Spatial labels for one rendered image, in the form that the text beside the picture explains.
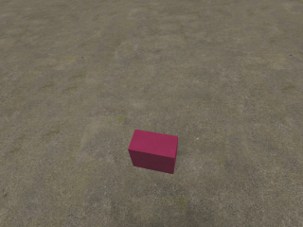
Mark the carton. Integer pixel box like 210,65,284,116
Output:
128,130,179,174

